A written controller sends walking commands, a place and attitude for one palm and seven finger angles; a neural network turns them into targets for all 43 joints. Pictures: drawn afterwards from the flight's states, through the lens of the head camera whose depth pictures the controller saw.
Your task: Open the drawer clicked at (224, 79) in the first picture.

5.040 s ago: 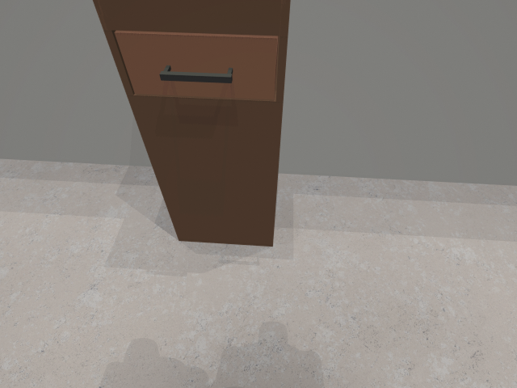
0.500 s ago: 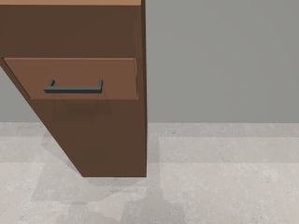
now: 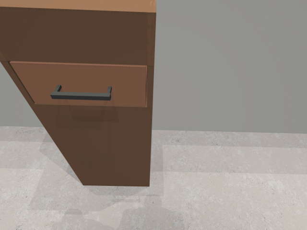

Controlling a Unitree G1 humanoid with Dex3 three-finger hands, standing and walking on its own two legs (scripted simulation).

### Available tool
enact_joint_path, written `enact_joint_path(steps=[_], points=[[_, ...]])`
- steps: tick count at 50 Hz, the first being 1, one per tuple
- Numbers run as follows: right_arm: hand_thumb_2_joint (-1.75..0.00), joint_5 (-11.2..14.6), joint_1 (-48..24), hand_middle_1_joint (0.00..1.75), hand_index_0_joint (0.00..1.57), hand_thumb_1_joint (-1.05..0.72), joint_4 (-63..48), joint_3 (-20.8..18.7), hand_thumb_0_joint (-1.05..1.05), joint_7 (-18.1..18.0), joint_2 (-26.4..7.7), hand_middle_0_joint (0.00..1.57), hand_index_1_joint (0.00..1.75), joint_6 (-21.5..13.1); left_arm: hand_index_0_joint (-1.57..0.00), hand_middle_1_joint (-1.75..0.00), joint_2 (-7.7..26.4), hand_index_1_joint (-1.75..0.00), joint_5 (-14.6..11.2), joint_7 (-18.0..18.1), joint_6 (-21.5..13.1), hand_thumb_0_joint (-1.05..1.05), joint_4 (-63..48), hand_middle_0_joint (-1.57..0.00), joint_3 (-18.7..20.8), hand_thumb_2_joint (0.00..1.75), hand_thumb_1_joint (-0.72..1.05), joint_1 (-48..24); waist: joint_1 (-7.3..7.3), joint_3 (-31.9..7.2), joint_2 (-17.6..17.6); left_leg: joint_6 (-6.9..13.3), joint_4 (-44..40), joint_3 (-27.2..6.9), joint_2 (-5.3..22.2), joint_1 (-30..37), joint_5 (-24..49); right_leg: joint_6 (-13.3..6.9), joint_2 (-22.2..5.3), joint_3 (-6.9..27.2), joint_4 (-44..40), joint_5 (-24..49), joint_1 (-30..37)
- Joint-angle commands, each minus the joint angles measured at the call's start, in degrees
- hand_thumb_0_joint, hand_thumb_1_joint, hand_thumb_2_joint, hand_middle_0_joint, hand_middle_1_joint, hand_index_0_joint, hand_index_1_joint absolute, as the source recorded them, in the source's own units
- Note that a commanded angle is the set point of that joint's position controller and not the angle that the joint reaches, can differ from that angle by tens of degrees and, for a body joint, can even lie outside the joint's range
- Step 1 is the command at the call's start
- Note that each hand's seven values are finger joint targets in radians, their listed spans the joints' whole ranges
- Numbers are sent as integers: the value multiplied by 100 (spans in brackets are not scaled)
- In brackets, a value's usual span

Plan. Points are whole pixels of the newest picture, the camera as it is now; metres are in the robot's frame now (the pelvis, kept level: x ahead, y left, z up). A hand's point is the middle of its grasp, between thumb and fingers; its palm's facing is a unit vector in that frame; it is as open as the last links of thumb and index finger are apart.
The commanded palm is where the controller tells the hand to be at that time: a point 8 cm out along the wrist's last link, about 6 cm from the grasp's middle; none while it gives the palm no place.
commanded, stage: look again from close up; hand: left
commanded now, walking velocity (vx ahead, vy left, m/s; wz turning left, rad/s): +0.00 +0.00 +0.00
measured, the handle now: (82, 92) +0.48 +0.26 +0.08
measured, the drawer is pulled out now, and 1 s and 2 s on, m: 0.00 0.00 0.00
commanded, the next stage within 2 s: shuffle to correct the standing spot in 0.60 s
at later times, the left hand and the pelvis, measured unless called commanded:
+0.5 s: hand out of the picture -0.02 +0.17 -0.17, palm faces +0.02 -0.98 -0.20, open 7.4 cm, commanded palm none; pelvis -0.01 -0.01 +0.00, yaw +0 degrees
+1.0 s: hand out of the picture -0.03 +0.18 -0.18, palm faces +0.10 -0.97 -0.23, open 7.4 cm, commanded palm none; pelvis -0.02 -0.01 +0.00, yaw +2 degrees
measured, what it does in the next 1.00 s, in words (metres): stands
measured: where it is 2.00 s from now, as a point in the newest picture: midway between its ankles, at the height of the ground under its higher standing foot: outside the picture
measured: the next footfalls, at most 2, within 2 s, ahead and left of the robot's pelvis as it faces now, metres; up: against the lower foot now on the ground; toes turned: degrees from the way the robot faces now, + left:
none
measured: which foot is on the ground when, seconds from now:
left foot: down 0.00-1.00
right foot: down 0.00-1.00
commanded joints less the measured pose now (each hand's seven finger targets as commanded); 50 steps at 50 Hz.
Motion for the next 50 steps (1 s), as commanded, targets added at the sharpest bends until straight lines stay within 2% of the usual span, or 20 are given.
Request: enact_joint_path(steps=[1,12,18,22,35,36,37,41,44,45,47,48,49,50], points=[[-90,13,194,30,20,-90,-139,-131,0,-47,-666,20,30,-102,-20,-30,615,-30,-22,26,-74,0,-137,-20,106,90,90,378,5,104,181,142,-498,-660,664,170,2085,-141,-536,401,-382,1917,-224],[-90,20,111,30,20,-90,-41,-128,0,-39,-670,20,30,-99,-20,-30,605,-30,-17,11,-86,0,-30,-20,91,90,90,398,4,132,157,120,-666,-663,653,221,1805,-134,-582,468,-571,1823,-229],[-90,28,81,30,20,-90,8,-130,0,-39,-665,20,30,-94,-20,-30,599,-30,-13,9,-105,0,23,-20,87,90,90,455,15,169,17,98,-667,-633,652,244,1711,-126,-597,463,-649,1904,-242],[-90,25,70,30,20,-90,25,-131,0,-38,-663,20,30,-91,-20,-30,593,-30,-21,4,-106,0,57,-20,83,90,90,472,9,153,140,85,-719,-624,657,260,1596,-138,-608,512,-699,1795,-273],[-90,26,133,30,20,-90,85,-117,0,-36,-587,20,30,-73,-20,-30,562,-30,-25,1,-114,0,86,-20,83,90,90,534,20,282,41,40,-743,-613,625,102,1358,-150,-611,535,-816,1650,-298],[-90,27,120,30,20,-90,52,-136,0,-38,-708,20,30,-81,-20,-30,670,-30,-23,-1,-131,0,52,-20,120,90,90,495,43,257,100,43,-720,-611,607,60,1432,-181,-662,577,-801,1801,-237],[-90,26,99,30,20,-90,18,-147,0,-34,-672,20,30,-72,-20,-30,681,-30,-22,13,-128,0,33,-20,144,90,90,538,66,211,147,25,-655,-576,587,26,1511,-205,-743,617,-750,2038,-184],[-90,18,118,30,20,-90,-159,-173,0,-21,-562,20,30,34,-20,-30,804,-30,-18,69,-72,0,-49,-20,255,90,90,678,131,57,-80,-105,-279,-336,438,-376,1232,-354,-1163,885,-563,2683,96],[-90,3,40,30,20,-90,-343,-244,0,-5,-556,20,30,119,-20,-30,950,-30,16,102,-35,0,-144,-20,358,90,90,723,168,185,-543,-176,321,-160,310,-815,586,-641,-1678,1305,-632,3068,93],[-90,-5,-17,30,20,-90,-413,-260,0,2,-545,20,30,139,-20,-30,982,-30,24,109,-33,0,-188,-20,385,90,90,764,217,244,-639,-196,556,-142,280,-1016,101,-775,-1845,1441,-660,3293,127],[-90,-13,-217,30,20,-90,-567,-307,0,21,-536,20,30,160,-20,-30,1018,-30,64,131,-22,0,-234,-20,447,90,90,844,313,380,-680,-212,1080,-176,289,-1443,-642,-1092,-2164,1689,-678,3665,146],[-90,-7,-251,30,20,-90,-642,-328,0,30,-515,20,30,169,-20,-30,1050,-30,80,141,-15,0,-269,-20,485,90,90,846,308,400,-700,-214,1303,-203,295,-1563,-778,-1164,-2265,1737,-673,3719,129],[-90,11,-233,30,20,-90,-669,-328,0,45,-464,20,30,155,-20,-30,1052,-30,96,133,-12,0,-319,-20,483,90,90,713,235,391,-655,-200,1216,-291,342,-1425,-798,-1154,-2182,1571,-597,3732,-45],[-90,33,-54,30,20,-90,-652,-321,0,62,-393,20,30,136,-20,-30,1031,-30,103,110,-6,0,-396,-20,469,90,90,493,76,315,-672,-187,709,-260,326,-1012,-551,-1002,-1940,1189,-428,3609,-272]])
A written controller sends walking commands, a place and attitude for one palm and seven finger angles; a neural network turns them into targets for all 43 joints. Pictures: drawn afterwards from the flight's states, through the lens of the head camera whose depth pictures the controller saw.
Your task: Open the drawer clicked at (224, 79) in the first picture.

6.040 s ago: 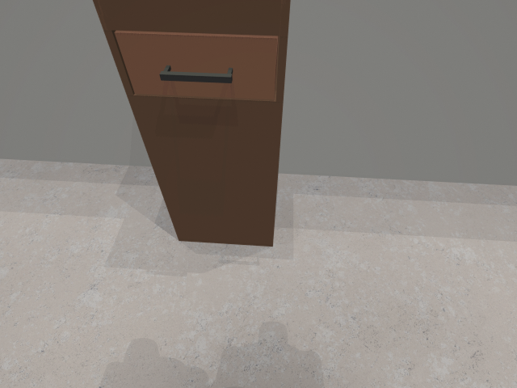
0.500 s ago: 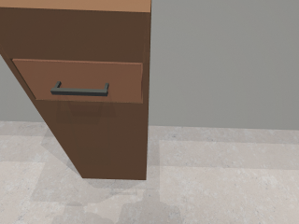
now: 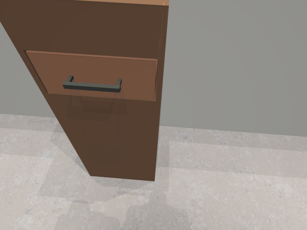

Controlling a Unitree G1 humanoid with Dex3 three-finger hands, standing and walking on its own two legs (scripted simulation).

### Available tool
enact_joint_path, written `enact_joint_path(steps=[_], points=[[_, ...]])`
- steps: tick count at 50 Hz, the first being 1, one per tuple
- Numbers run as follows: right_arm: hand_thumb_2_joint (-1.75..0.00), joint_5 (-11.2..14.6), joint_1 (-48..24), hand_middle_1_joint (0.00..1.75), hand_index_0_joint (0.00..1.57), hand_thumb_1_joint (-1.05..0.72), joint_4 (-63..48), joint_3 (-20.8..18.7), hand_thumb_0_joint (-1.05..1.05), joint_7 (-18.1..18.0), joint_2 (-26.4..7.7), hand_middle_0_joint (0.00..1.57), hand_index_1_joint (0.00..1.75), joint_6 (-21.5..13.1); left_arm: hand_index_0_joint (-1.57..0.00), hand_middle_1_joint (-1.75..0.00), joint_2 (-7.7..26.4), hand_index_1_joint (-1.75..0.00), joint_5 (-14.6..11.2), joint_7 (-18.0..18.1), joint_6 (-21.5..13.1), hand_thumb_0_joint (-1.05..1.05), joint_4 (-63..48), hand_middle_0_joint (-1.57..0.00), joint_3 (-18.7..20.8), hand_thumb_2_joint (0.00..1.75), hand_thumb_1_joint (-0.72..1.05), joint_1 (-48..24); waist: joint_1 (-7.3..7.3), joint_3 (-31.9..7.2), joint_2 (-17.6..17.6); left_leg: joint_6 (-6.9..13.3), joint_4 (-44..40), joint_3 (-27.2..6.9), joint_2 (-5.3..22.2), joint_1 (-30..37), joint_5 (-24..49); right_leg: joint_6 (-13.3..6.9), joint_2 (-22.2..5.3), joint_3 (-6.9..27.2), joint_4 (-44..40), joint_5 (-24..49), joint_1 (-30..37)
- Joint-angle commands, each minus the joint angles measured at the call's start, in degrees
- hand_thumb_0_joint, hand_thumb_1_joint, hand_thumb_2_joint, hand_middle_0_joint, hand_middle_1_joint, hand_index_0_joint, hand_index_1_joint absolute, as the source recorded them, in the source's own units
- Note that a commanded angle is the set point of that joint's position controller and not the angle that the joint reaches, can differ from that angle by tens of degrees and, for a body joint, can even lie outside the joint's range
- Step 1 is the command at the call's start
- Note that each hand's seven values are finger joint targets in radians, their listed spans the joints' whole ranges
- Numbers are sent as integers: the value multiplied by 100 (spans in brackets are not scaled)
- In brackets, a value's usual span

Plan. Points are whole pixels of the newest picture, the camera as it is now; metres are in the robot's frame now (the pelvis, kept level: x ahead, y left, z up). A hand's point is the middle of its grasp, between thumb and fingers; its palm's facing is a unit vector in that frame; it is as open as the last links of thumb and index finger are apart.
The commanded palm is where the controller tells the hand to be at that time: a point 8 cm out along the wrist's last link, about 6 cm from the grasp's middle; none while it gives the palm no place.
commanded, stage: come to a stop and stand still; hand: left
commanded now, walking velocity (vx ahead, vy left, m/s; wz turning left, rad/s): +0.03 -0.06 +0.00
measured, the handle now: (93, 83) +0.51 +0.24 +0.09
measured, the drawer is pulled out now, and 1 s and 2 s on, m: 0.00 0.00 0.00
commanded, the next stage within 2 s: look again from close up in 0.90 s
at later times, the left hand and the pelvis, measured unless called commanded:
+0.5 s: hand out of the picture +0.01 +0.18 -0.17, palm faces +0.01 -0.98 -0.18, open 7.4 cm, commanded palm none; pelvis +0.01 +0.01 +0.01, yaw -1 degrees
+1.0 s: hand out of the picture -0.01 +0.15 -0.17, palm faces +0.05 -0.98 -0.17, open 7.4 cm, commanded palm none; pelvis +0.02 -0.01 +0.01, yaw +0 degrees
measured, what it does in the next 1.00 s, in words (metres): stands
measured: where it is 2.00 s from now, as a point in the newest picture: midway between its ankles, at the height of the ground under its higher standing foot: outside the picture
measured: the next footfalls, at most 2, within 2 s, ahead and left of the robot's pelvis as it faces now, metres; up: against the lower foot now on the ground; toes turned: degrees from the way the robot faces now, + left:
none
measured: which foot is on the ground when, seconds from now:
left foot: down 0.00-1.00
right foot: down 0.00-1.00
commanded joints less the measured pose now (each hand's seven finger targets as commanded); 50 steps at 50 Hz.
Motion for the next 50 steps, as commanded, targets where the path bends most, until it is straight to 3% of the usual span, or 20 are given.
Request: enact_joint_path(steps=[1,2,3,4,5,6,7,9,11,13,15,16,17,18,24,31,39,49,50], points=[[-90,45,280,30,20,-90,-398,-100,0,19,-210,20,30,-189,-20,-30,1055,-30,1,30,-11,0,-351,-20,223,90,90,89,-241,99,-681,22,-816,-49,117,277,556,-646,-1542,1041,-465,3153,-411],[-90,27,571,30,20,-90,-273,-89,0,11,-270,20,30,-239,-20,-30,927,-30,-34,1,6,0,-367,-20,180,90,90,33,-348,-3,-383,69,-1257,-83,149,925,1399,-381,-1097,754,-116,2406,-785],[-90,-17,685,30,20,-90,-226,-143,0,-6,-519,20,30,-284,-20,-30,661,-30,-46,-28,48,0,-419,-20,128,90,90,116,-306,-102,507,369,-1394,-878,769,1180,2060,-49,-500,356,341,891,-1186],[-90,-51,657,30,20,-90,-283,-163,0,-19,-844,20,30,-275,-20,-30,429,-30,-68,-37,73,0,-439,-20,76,90,90,246,-209,-79,1148,762,-1841,-1551,1438,774,1920,139,-178,49,615,-518,-1177],[-90,-54,580,30,20,-90,-288,-184,0,-33,-842,20,30,-294,-20,-30,410,-30,-40,-22,96,0,-368,-20,51,90,90,211,-248,-19,1272,960,-2336,-1933,1582,499,1157,105,-99,108,1101,-1116,-1095],[-90,-46,403,30,20,-90,-348,-186,0,-59,-934,20,30,-327,-20,-30,508,-30,-29,-53,101,0,-345,-20,51,90,90,146,-209,132,1157,1083,-2532,-2087,1639,286,696,49,-176,275,1435,-1107,-1157],[-90,-52,195,30,20,-90,-375,-158,0,-69,-862,20,30,-333,-20,-30,474,-30,-26,-92,97,0,-271,-20,40,90,90,155,-148,135,972,1108,-2528,-2009,1604,184,554,29,-247,392,1542,-901,-1142],[-90,-54,3,30,20,-90,-357,-107,0,-84,-718,20,30,-362,-20,-30,333,-30,-41,-137,58,0,-138,-20,-15,90,90,269,-75,28,662,1066,-2391,-1662,1541,219,971,66,-292,439,1199,-695,-972],[-90,-47,16,30,20,-90,-275,-94,0,-96,-672,20,30,-372,-20,-30,270,-30,-58,-150,36,0,-28,-20,-42,90,90,388,-77,-189,674,916,-2166,-1319,1353,476,1415,125,-230,364,488,-338,-728],[-90,-15,51,30,20,-90,-180,-96,0,-114,-590,20,30,-370,-20,-30,332,-30,-55,-148,6,0,66,-20,-46,90,90,461,-69,-238,457,688,-1856,-1073,1160,477,1734,145,-201,403,-425,431,-370],[-90,19,61,30,20,-90,-134,-63,0,-94,-504,20,30,-393,-20,-30,461,-30,-60,-141,-40,0,121,-20,-55,90,90,488,-106,-216,276,410,-1721,-799,855,406,1558,82,-407,666,-828,1000,-192],[-90,24,30,30,20,-90,-118,-56,0,-85,-461,20,30,-400,-20,-30,517,-30,-69,-143,-68,0,144,-20,-70,90,90,446,-147,-141,168,328,-1702,-667,745,449,1480,53,-462,731,-837,1269,-269],[-90,20,44,30,20,-90,-58,-47,0,-87,-451,20,30,-383,-20,-30,527,-30,-76,-142,-99,0,161,-20,-74,90,90,367,-184,-101,-228,265,-1576,-552,667,566,1597,33,-471,765,-868,1537,-314],[-90,25,92,30,20,-90,1,-36,0,-85,-415,20,30,-380,-20,-30,496,-30,-80,-131,-107,0,172,-20,-96,90,90,293,-220,-46,-250,242,-1605,-507,660,648,1714,26,-474,735,-901,1665,-330],[-90,32,190,30,20,-90,201,45,0,-82,-338,20,30,-394,-20,-30,496,-30,-103,-97,-131,0,221,-20,-109,90,90,326,-176,105,129,191,-1707,-439,616,702,1679,6,-490,766,-1092,1557,-296],[-90,27,307,30,20,-90,303,68,0,-90,-253,20,30,-368,-20,-30,455,-30,-119,-91,-148,0,264,-20,-121,90,90,435,-157,181,121,140,-1697,-386,572,700,1549,-33,-504,805,-1222,1472,-296],[-90,34,449,30,20,-90,354,57,0,-114,-194,20,30,-364,-20,-30,396,-30,-116,-59,-173,0,261,-20,-109,90,90,562,-156,77,34,111,-1558,-328,563,742,1760,-30,-511,783,-1149,2057,-151],[-90,34,493,30,20,-90,364,67,0,-130,-153,20,30,-340,-20,-30,362,-30,-112,-47,-166,0,292,-20,-107,90,90,656,-155,251,97,97,-1531,-316,554,710,1723,-25,-502,790,-1203,1922,-261],[-90,72,-221,30,20,-90,-83,17,0,-63,-272,20,30,-401,-20,-30,469,-30,-7,174,-313,0,472,-20,-66,90,90,1076,81,581,-137,-81,4,-41,468,-40,1168,460,-1028,1460,-1257,5056,-373]])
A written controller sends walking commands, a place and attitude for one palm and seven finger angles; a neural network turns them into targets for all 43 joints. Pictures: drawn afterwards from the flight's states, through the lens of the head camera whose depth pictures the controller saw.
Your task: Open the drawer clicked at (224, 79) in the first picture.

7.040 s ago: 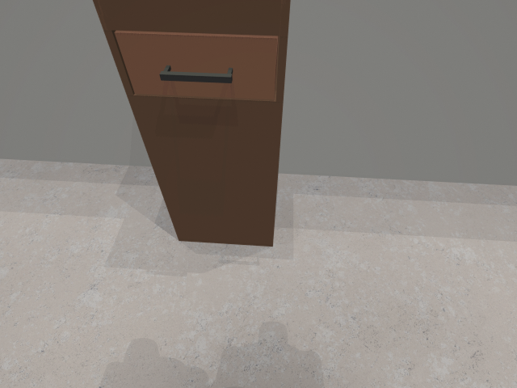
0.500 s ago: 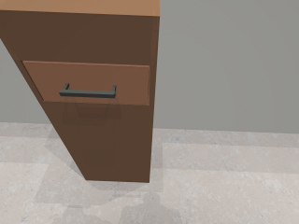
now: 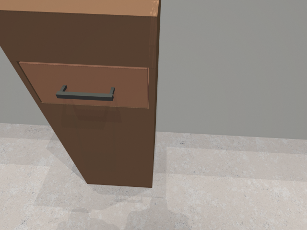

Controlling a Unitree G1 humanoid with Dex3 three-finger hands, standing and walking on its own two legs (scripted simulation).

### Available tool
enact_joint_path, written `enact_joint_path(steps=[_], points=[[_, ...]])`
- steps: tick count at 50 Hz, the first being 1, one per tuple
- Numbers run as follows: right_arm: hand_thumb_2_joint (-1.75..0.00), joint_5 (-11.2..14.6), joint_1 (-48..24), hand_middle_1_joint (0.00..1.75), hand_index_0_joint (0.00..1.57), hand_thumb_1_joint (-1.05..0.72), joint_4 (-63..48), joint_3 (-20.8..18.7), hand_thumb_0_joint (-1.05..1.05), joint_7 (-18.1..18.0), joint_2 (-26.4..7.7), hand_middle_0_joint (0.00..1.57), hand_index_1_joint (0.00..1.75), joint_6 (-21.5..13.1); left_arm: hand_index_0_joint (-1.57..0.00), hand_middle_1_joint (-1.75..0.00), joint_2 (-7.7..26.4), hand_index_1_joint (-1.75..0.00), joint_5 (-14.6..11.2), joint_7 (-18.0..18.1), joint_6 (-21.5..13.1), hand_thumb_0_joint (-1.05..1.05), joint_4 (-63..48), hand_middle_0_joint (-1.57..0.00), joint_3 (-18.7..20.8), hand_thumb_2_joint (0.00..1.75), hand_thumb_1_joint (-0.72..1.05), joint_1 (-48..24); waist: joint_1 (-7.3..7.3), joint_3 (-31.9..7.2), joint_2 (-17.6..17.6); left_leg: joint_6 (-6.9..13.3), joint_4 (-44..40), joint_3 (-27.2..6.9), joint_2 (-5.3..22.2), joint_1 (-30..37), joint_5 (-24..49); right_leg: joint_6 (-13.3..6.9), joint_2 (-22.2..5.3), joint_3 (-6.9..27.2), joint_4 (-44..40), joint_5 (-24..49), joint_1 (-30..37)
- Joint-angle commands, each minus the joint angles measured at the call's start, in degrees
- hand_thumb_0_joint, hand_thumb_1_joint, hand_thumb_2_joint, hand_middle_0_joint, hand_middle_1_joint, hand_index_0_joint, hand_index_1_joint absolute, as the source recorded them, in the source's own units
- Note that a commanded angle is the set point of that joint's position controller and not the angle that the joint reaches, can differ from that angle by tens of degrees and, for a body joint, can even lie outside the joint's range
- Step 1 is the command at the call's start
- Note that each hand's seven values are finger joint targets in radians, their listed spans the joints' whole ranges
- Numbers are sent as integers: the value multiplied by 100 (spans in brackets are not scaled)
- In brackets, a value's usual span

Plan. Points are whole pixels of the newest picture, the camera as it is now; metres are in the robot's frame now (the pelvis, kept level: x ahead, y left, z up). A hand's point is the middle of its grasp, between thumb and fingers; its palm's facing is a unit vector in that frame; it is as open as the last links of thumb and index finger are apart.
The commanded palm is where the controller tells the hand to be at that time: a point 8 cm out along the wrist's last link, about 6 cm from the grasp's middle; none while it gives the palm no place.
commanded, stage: look again from close up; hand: left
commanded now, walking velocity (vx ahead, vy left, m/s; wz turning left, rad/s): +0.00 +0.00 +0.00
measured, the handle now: (86, 92) +0.49 +0.26 +0.08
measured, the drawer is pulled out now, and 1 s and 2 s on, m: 0.00 0.00 0.00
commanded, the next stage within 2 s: raise the hand with hooked fingers in 0.50 s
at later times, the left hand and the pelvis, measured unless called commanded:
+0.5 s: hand out of the picture +0.02 +0.21 -0.18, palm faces -0.01 -0.98 -0.22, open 7.4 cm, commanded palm none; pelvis +0.00 +0.03 +0.00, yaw -1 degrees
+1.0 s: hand (63, 224) +0.14 +0.24 -0.05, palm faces -0.06 -0.15 -0.99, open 8.5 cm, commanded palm +0.14 +0.26 +0.02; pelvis -0.03 +0.02 -0.04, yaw -3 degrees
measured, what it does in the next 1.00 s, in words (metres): stands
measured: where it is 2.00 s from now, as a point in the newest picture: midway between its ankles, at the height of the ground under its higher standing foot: outside the picture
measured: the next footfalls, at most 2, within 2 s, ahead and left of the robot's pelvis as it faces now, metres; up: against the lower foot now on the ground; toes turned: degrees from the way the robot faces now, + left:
none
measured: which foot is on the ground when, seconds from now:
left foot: down 0.00-1.00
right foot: down 0.00-1.00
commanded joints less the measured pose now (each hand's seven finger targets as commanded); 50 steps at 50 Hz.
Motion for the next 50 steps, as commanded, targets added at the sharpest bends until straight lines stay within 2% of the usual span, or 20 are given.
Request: enact_joint_path(steps=[1,2,3,6,9,12,29,30,31,32,33,34,35,36,38,40,42,45,48,50], points=[[-90,35,-22,30,20,-90,-802,-123,0,65,-284,20,30,-54,-20,-30,941,-30,71,217,-263,0,-248,-20,152,90,90,647,-160,307,-239,249,1580,-315,16,-818,-903,400,-1610,1377,-481,4574,-315],[-90,42,114,30,20,-90,-801,-146,0,80,-271,20,30,-53,-20,-30,834,-30,84,177,-264,0,-361,-20,116,90,90,404,-245,79,-172,267,1582,-275,66,-759,-987,-59,-1481,1121,-358,3952,-306],[-90,20,219,30,20,-90,-816,-138,0,106,-245,20,30,-70,-20,-30,855,-30,60,158,-283,0,-469,-20,140,90,90,258,-229,-303,95,240,1268,-152,-36,-547,-679,-275,-1374,1010,-150,4046,-19],[-90,6,429,30,20,-90,-803,-151,0,74,-425,20,30,-103,-20,-30,714,-30,1,125,-217,0,-549,-20,110,90,90,147,-274,-102,-224,302,466,-294,51,-13,114,-163,-1030,868,-86,2157,-580],[-90,-17,344,30,20,-90,-768,-121,0,49,-563,20,30,-148,-20,-30,646,-30,5,104,-87,0,-562,-20,93,90,90,180,-107,391,666,456,136,-659,289,-318,820,7,-639,667,47,920,-693],[-90,-13,186,30,20,-90,-849,-108,0,45,-635,20,30,-124,-20,-30,643,-30,-1,61,-41,0,-530,-20,61,90,90,188,-50,563,0,463,-74,-672,230,-469,208,50,-634,719,-161,302,-754],[-90,-1,122,30,20,-90,-474,-78,0,33,-830,20,30,-188,-20,-30,906,-30,-21,10,-24,0,-444,-20,73,90,90,-33,-11,179,38,478,-237,-624,252,-38,896,125,-755,688,-142,1017,-401],[-90,58,-316,30,20,-90,-855,-103,0,76,-906,20,30,-193,-20,-30,855,-30,61,229,-116,0,-280,-20,77,90,90,373,127,486,-141,302,899,-410,308,-413,1223,264,-1105,1005,-340,2924,-647],[-90,319,-155,30,20,-90,-2756,-230,0,-145,-1778,20,30,-1012,-20,-32,3102,-32,1162,363,-1038,0,-8781,-20,416,89,88,-4115,-377,-2417,1509,535,127,-341,-331,1221,2375,-13,-359,1002,449,2971,-483],[-90,164,-453,30,20,-90,-2546,-184,0,-365,-1388,20,30,-1551,-20,-33,2748,-33,1327,813,-688,0,-7470,-20,592,88,85,-1314,137,-2497,2359,410,214,-500,-27,1957,3349,-37,-298,450,887,1330,-980],[-90,283,-588,30,20,-90,-2493,-259,0,-374,-1079,20,30,-1684,-21,-34,1548,-34,1252,1067,149,0,-6852,-21,-109,87,83,235,2,-1690,1896,168,69,-544,-13,1067,3016,103,-235,90,1079,326,-1310],[-90,287,-506,30,20,-90,-2413,-256,0,-337,-1061,20,30,-1689,-21,-36,982,-36,1651,1112,297,0,-6565,-21,-423,86,81,336,-165,-1116,1161,269,230,-495,33,597,2684,163,-210,55,937,400,-1593],[-90,146,-818,30,20,-90,-2792,-316,0,-267,-1296,20,30,-1623,-21,-37,1417,-37,2141,1301,240,0,-7036,-21,-265,85,78,-223,-220,-499,710,326,415,-596,-98,55,1850,129,-167,125,741,505,-1911],[-90,9,-831,30,20,-90,-2921,-384,0,-222,-1413,20,30,-1472,-21,-39,1755,-39,2819,1513,223,0,-6881,-21,-19,84,76,-5,-225,-746,327,375,630,-554,-176,-233,1345,104,-133,104,740,545,-2067],[-90,-93,-1101,30,20,-90,-3460,-465,0,-50,-1337,20,30,-1126,-21,-42,1420,-42,3857,1800,305,0,-6412,-21,-135,82,71,1315,226,-915,-294,331,869,-454,-279,-847,1045,35,-46,171,935,319,-2011],[-90,-217,-1375,30,20,-90,-3771,-517,0,176,-1334,20,30,-670,-22,-45,1046,-45,4855,1991,294,0,-6037,-22,-452,80,67,1992,442,-580,-850,273,1048,-281,-323,-1517,495,-34,28,282,1141,-14,-2420],[-90,-240,-1631,30,20,-90,-4083,-520,0,375,-1321,20,30,-326,-22,-48,1104,-48,5462,2075,161,0,-6096,-22,-410,78,62,2065,588,-527,-1024,293,1245,-188,-389,-1851,47,-67,-58,516,1160,-104,-2522],[-90,-220,-1740,30,20,-90,-4390,-471,0,495,-1239,20,30,-12,-22,-53,1829,-53,5950,2226,-93,0,-6947,-22,192,75,55,1539,731,-1215,-645,350,1430,-140,-509,-1798,135,-56,-136,848,1322,344,-2160],[-90,-328,-1718,30,20,-90,-4458,-466,0,400,-1196,20,30,175,-23,-57,2525,-57,6157,2475,-213,0,-7756,-23,773,72,48,273,558,-1570,-291,415,1678,-215,-597,-1553,92,-7,-156,1147,1294,369,-2255],[-90,-371,-1763,30,20,-90,-4540,-463,0,332,-1130,20,30,213,-23,-60,2563,-60,6048,2594,-291,0,-8225,-23,762,70,43,-463,363,-1721,274,448,1854,-265,-618,-1046,58,-2,-218,1281,1166,168,-2513]])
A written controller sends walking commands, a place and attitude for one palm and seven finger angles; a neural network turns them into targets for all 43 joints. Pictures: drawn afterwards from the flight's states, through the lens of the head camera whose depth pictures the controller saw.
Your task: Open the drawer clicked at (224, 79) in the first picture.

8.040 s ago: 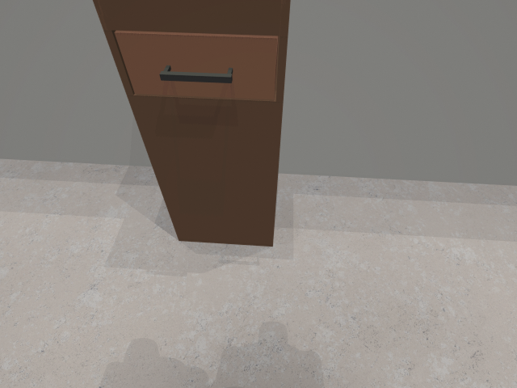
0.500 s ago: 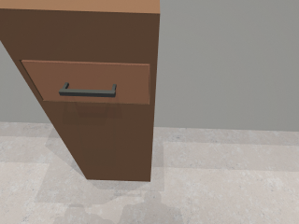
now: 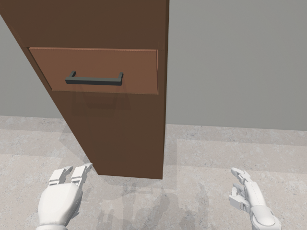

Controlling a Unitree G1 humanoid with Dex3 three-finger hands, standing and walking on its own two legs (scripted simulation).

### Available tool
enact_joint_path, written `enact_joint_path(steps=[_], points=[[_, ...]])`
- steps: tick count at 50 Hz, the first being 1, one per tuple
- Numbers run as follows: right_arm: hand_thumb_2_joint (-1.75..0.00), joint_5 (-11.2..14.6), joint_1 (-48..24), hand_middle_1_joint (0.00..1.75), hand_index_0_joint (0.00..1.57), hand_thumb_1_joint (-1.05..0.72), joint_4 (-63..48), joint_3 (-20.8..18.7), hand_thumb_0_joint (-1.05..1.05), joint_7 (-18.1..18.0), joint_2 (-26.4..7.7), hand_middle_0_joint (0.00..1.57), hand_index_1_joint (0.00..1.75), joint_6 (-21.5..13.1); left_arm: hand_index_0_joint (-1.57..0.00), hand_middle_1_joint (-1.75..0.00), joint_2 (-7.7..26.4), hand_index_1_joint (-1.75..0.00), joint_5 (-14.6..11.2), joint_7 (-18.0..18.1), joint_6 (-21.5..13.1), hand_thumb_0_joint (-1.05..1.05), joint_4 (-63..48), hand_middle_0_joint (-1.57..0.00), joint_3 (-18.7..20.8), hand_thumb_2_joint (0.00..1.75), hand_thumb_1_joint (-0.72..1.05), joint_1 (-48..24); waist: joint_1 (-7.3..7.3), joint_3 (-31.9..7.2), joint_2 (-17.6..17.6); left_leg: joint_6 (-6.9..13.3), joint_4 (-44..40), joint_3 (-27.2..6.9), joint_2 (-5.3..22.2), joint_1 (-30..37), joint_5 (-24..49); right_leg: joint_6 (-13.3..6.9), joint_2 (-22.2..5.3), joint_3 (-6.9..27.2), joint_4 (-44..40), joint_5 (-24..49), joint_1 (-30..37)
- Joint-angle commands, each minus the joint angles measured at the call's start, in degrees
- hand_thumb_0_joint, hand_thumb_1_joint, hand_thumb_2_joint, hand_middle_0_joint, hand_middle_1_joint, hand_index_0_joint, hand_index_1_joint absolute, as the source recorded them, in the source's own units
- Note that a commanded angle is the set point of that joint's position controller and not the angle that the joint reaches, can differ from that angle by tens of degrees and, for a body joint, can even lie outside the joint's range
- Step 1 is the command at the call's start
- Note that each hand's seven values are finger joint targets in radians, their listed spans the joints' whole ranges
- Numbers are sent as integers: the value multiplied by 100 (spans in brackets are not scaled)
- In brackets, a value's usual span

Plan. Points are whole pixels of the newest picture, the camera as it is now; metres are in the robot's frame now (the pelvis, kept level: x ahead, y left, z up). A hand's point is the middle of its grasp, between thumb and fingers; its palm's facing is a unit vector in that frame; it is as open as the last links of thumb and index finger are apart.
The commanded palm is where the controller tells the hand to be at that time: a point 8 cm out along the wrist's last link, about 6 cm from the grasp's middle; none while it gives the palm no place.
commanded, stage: raise the hand with hooked fingers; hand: left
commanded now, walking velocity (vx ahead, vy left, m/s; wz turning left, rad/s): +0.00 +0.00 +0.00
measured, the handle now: (95, 77) +0.51 +0.27 +0.11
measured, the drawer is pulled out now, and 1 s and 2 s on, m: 0.00 0.00 0.00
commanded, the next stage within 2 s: move the hooked fingers above the handle in 1.50 s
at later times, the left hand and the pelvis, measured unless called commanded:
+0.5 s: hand (60, 158) +0.24 +0.26 +0.09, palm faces +0.06 -0.10 -0.99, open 11.4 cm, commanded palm +0.22 +0.25 +0.16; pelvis +0.02 +0.00 +0.03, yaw +2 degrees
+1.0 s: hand (40, 105) +0.30 +0.29 +0.20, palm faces +0.15 -0.06 -0.99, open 13.7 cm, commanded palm +0.27 +0.28 +0.27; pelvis +0.01 +0.02 +0.04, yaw +3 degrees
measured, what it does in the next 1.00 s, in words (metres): stands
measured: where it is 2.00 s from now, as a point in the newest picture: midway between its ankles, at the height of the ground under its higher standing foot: outside the picture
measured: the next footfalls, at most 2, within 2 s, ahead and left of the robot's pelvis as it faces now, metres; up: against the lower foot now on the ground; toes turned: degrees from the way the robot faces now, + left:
none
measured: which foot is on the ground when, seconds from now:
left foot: down 0.00-1.00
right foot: down 0.00-1.00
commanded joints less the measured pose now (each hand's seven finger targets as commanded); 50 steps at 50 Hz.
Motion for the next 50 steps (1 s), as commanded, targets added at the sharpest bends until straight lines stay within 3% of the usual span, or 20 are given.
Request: enact_joint_path(steps=[1,4,7,10,12,15,18,24,28,30,38,40,43,44,48,50], points=[[-90,-79,-469,30,20,-90,-814,-101,0,-130,-317,20,30,-44,-24,-62,1467,-62,-6,518,-177,0,-1968,-24,1057,69,41,-1625,-260,-962,375,221,9,-491,-407,1305,748,-82,-75,928,-1206,831,-104],[-90,-76,-541,30,20,-90,-714,-48,0,-235,-291,20,30,-64,-24,-66,1447,-66,-178,447,-227,0,-1885,-24,909,66,34,-2204,-454,-711,402,260,78,-534,-416,1374,577,-15,-76,853,-1390,699,-141],[-90,-2,-591,30,20,-90,-601,20,0,-285,-270,20,30,-47,-25,-70,1302,-70,-335,112,-21,0,-1505,-25,609,63,27,-2257,-443,-637,500,263,-233,-491,-369,1405,633,39,-56,568,-1487,1002,226],[-90,100,-653,30,20,-90,-615,92,0,-324,-241,20,30,11,-25,-75,1324,-75,-514,-375,310,0,-1372,-25,576,60,20,-1749,-208,-572,190,243,-597,-447,-373,1338,941,89,-66,553,-1650,1589,963],[-90,127,-687,30,20,-90,-594,162,0,-351,-260,20,30,66,-25,-78,1562,-78,-581,-699,460,0,-1326,-25,753,58,15,-1596,-110,-428,-7,225,-838,-427,-376,1290,1098,117,-93,592,-1774,1919,1358],[-90,142,-668,30,20,-90,-617,207,0,-334,-268,20,30,89,-26,-82,1647,-82,-665,-996,459,0,-1583,-26,914,55,8,-1451,11,-383,47,216,-1105,-393,-361,1445,1368,129,-112,461,-1828,2290,1746],[-90,152,-602,30,20,-90,-597,193,0,-345,-299,20,30,84,-26,-87,1877,-87,-753,-1088,360,0,-1649,-26,1276,52,1,-1394,86,-357,-167,208,-1274,-387,-343,1515,1497,155,-124,401,-1932,2467,2007],[-90,227,-531,30,20,-90,-511,80,0,-337,-349,20,30,-19,-27,-96,1855,-96,-886,-1004,152,0,-2100,-27,1255,46,-13,-2159,0,-475,183,223,-1429,-398,-356,1980,1643,142,-140,222,-2081,2303,1956],[-90,290,-526,30,20,-90,-410,19,0,-345,-420,20,30,-19,-28,-102,2013,-102,-948,-1121,240,0,-2112,-28,1251,42,-22,-2668,-41,-637,83,223,-1525,-425,-339,2257,1891,147,-112,109,-2133,2402,2061],[-90,333,-550,30,20,-90,-373,29,0,-338,-417,20,30,13,-28,-105,1921,-105,-966,-1251,324,0,-2136,-28,1041,40,-27,-2970,-75,-602,322,212,-1621,-446,-336,2381,1954,139,-114,34,-2157,2380,2050],[-90,446,-717,30,20,-90,-374,130,0,-283,-461,20,30,200,-30,-117,2449,-117,-1130,-1892,721,0,-1981,-30,1270,32,-45,-3863,-3,-543,358,146,-1938,-526,-276,2634,2399,110,-29,-58,-2336,2547,2437],[-90,455,-701,30,20,-90,-337,173,0,-265,-454,20,30,266,-30,-120,2388,-120,-1173,-2078,821,0,-1828,-30,1126,30,-50,-4154,-45,-459,341,131,-2021,-520,-274,2617,2373,121,-35,-102,-2382,2499,2455],[-90,490,-805,30,20,-90,-387,222,0,-241,-481,20,30,312,-30,-120,2562,-120,-1240,-2351,937,0,-1724,-30,1208,30,-50,-4544,-37,-394,287,111,-2096,-532,-260,2636,2297,103,-5,-91,-2478,2388,2525],[-90,487,-805,30,20,-90,-362,249,0,-238,-475,20,30,326,-30,-120,2482,-120,-1218,-2451,960,0,-1706,-30,1048,30,-50,-4773,-78,-429,350,113,-2105,-510,-273,2650,2294,112,-32,-101,-2481,2380,2525],[-90,505,-852,30,20,-90,-421,287,0,-232,-492,20,30,334,-30,-120,2676,-120,-1264,-2725,989,0,-1783,-30,1107,30,-50,-5354,-80,-560,501,109,-2147,-590,-253,2809,2250,82,10,-118,-2528,2199,2517],[-90,487,-768,30,20,-90,-354,281,0,-232,-502,20,30,325,-30,-120,2813,-120,-1270,-2846,953,0,-1732,-30,1149,30,-50,-5621,-85,-694,379,119,-2161,-589,-264,2838,2300,100,-19,-128,-2538,2262,2575]])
